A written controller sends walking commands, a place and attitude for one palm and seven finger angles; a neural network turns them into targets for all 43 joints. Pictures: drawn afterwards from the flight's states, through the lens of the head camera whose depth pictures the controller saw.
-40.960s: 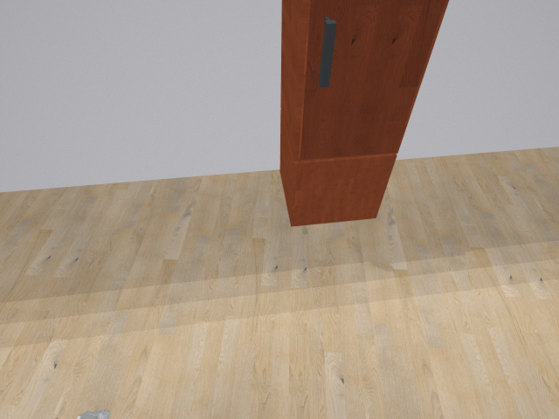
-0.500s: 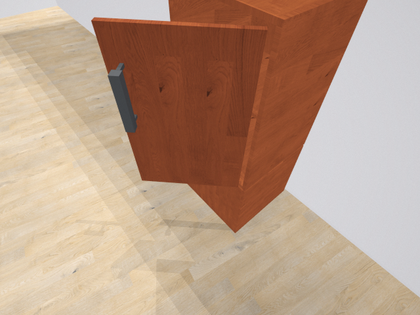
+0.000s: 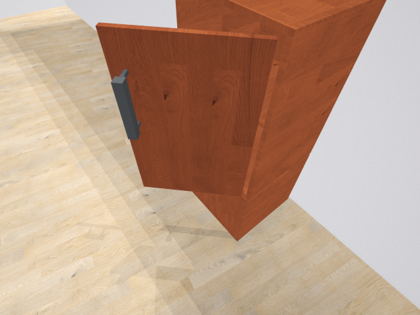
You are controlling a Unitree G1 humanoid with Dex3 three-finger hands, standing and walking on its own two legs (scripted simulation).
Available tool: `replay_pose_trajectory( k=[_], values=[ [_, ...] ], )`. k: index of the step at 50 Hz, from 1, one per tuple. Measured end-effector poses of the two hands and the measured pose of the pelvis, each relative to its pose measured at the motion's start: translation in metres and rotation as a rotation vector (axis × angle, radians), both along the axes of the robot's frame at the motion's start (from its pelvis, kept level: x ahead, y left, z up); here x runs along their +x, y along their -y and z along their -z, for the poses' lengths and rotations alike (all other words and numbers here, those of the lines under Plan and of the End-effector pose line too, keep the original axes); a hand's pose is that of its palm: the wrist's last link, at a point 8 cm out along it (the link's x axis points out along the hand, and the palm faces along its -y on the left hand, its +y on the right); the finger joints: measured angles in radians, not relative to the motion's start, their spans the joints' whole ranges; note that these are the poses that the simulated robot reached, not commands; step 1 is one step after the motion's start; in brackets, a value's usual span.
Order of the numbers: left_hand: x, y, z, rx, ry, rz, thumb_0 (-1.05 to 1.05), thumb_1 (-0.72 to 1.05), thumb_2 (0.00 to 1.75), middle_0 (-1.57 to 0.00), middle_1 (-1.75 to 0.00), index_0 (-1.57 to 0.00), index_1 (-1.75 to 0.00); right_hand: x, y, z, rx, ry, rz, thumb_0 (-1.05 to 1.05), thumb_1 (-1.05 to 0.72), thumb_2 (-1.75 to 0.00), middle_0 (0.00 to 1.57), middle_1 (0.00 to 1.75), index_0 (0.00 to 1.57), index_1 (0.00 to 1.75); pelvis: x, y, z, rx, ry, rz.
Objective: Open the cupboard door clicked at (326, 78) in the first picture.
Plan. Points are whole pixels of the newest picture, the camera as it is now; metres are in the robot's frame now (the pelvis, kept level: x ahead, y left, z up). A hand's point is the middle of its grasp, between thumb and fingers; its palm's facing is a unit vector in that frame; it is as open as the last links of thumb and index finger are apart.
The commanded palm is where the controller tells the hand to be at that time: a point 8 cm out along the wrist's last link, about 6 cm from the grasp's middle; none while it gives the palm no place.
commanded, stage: come to a stop and stand still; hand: left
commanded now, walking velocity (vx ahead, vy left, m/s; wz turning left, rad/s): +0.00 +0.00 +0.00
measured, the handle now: (129, 105) +0.57 +0.24 +0.06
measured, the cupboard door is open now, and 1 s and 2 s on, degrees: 45 45 45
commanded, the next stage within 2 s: look again from close up in 0.12 s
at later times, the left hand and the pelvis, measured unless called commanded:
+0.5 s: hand out of the picture +0.02 +0.21 -0.18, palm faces +0.00 -0.97 -0.23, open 7.4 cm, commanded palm none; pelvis -0.02 +0.03 -0.01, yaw -1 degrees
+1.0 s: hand out of the picture -0.10 +0.22 -0.19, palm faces +0.03 -0.98 -0.18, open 7.4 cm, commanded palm none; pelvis -0.05 +0.04 -0.01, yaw +0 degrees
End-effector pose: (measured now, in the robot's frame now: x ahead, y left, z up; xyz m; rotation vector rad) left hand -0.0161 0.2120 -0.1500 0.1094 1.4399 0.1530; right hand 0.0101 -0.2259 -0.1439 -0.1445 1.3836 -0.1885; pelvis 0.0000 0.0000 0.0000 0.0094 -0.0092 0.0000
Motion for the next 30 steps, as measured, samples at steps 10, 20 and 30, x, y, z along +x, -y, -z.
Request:
replay_pose_trajectory(
  k=[10, 20, 30],
  values=[
    [0.013, -0.01, -0.002, 0.021, 0.015, 0.007, 0.0, 0.91, 0.89, -0.19, -0.3, -0.2, -0.3, 0.011, -0.001, 0.0, 0.0, 0.005, -0.008, 0.0, -0.91, -0.9, 0.2, 0.3, 0.2, 0.3, 0.007, -0.002, 0.0, 0.002, -0.002, -0.001],
    [0.025, -0.031, -0.003, 0.054, 0.093, 0.064, 0.0, 0.9, 0.89, -0.2, -0.3, -0.2, -0.3, 0.013, -0.009, -0.002, -0.015, 0.115, -0.002, 0.0, -0.91, -0.9, 0.2, 0.3, 0.2, 0.3, -0.002, -0.019, 0.005, -0.026, 0.0, 0.015],
    [0.017, -0.057, 0.001, 0.065, 0.169, 0.081, 0.0, 0.91, 0.89, -0.19, -0.3, -0.2, -0.3, -0.004, -0.026, -0.001, -0.01, 0.154, -0.017, 0.0, -0.92, -0.9, 0.2, 0.3, 0.2, 0.3, -0.032, -0.031, 0.011, -0.02, 0.026, 0.021]
  ],
)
